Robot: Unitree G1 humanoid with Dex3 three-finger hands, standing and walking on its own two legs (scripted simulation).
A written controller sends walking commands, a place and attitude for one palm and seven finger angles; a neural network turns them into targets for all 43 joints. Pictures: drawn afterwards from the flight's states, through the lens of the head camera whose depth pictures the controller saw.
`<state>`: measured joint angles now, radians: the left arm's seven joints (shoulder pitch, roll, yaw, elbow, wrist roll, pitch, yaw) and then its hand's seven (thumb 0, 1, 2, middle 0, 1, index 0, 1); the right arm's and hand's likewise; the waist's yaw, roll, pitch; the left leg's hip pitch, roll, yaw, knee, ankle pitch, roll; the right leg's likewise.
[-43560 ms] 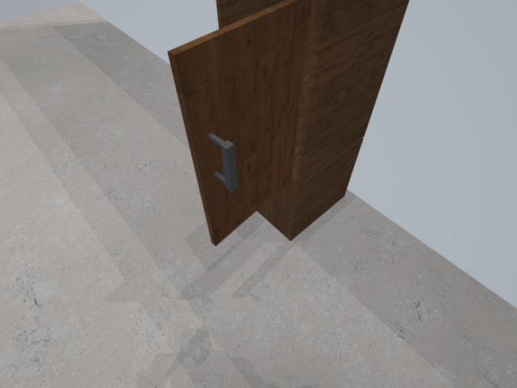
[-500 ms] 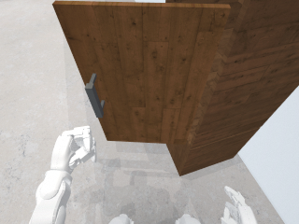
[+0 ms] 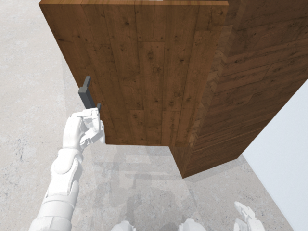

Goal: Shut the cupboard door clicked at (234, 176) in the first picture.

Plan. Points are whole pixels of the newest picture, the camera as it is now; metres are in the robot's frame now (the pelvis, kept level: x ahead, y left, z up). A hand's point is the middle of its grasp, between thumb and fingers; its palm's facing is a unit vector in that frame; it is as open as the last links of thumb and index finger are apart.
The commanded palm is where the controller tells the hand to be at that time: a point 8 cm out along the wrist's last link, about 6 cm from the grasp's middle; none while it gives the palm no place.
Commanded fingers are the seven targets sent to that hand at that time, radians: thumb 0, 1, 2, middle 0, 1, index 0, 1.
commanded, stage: bring the fist close to the handle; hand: left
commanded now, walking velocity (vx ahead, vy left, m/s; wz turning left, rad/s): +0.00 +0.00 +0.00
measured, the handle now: (92, 100) +0.46 +0.20 +0.06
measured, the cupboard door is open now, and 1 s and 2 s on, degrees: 68 64 49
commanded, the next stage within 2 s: push the door shut along its arc in 0.40 s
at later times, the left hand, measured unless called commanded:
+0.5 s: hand (101, 128) +0.36 +0.15 +0.06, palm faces -0.02 -1.00 -0.03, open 3.1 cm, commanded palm +0.34 +0.20 +0.06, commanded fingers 0.00 0.90 0.90 -1.30 -1.50 -1.30 -1.50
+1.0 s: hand (103, 114) +0.41 +0.15 +0.06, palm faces -0.12 -0.99 -0.04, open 3.1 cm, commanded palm +0.40 +0.20 +0.06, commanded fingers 0.00 0.90 0.90 -1.30 -1.50 -1.30 -1.50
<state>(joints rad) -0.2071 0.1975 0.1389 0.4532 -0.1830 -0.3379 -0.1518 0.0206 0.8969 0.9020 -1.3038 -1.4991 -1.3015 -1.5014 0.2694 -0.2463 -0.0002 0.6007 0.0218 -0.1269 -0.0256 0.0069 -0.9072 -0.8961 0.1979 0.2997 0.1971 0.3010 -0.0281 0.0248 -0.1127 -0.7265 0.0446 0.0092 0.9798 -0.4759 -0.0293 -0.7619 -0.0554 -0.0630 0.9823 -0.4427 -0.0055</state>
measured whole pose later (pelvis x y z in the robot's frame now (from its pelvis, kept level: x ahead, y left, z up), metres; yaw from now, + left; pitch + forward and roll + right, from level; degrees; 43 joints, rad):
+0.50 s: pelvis +0.00 +0.00 +0.00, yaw +0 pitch +13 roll +0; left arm -0.27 0.20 0.16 0.55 -0.18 -0.39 -0.15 0.02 0.90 0.90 -1.30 -1.50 -1.30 -1.50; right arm 0.27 -0.25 -0.01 0.62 0.02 -0.10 -0.02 0.01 -0.91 -0.90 0.20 0.30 0.20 0.30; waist -0.04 0.02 -0.10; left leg -0.73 0.05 0.02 0.97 -0.47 -0.03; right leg -0.77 -0.05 -0.05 0.97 -0.43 0.00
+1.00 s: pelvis -0.01 +0.01 +0.00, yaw +0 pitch +15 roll +0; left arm -0.55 0.28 0.18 0.84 -0.17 -0.39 -0.25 0.02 0.90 0.90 -1.31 -1.50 -1.31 -1.50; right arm 0.30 -0.26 0.00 0.65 0.03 -0.07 -0.03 0.00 -0.91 -0.90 0.20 0.30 0.20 0.30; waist -0.06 0.02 -0.10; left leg -0.80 0.04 0.01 1.01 -0.46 -0.02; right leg -0.83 -0.06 -0.06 0.99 -0.42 0.00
